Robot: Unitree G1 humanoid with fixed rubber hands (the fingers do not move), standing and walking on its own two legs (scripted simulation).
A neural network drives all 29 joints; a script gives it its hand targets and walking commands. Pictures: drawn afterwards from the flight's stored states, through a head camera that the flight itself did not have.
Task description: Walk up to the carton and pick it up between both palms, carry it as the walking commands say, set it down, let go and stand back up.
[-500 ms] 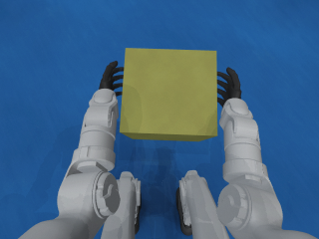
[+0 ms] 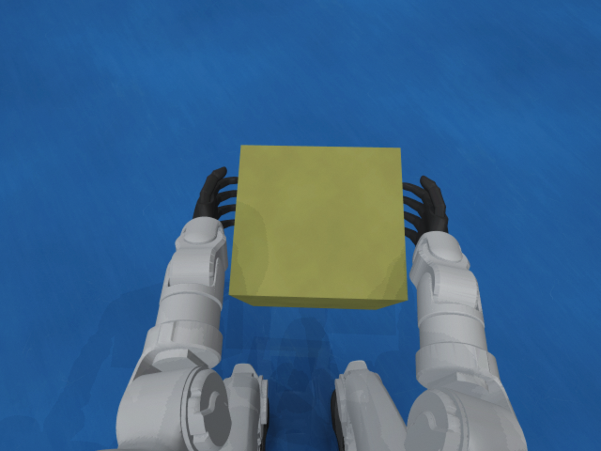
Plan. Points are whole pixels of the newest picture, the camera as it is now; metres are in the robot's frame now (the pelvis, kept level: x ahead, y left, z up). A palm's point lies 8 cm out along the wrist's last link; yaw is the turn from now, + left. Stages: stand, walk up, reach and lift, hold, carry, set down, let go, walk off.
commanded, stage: reach and lift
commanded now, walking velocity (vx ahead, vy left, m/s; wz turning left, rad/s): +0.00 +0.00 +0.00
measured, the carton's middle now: (316, 237) +0.43 -0.03 -0.10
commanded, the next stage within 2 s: none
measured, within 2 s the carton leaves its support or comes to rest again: neither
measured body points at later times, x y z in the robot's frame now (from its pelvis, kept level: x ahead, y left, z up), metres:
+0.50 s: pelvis +0.02 +0.00 +0.07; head +0.15 +0.01 +0.50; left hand +0.42 +0.12 +0.03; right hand +0.39 -0.18 +0.04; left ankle +0.07 +0.11 -0.60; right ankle +0.06 -0.13 -0.60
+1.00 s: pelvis +0.03 +0.01 +0.12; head +0.10 +0.02 +0.56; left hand +0.40 +0.13 +0.10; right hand +0.37 -0.18 +0.11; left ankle +0.07 +0.11 -0.60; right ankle +0.06 -0.13 -0.60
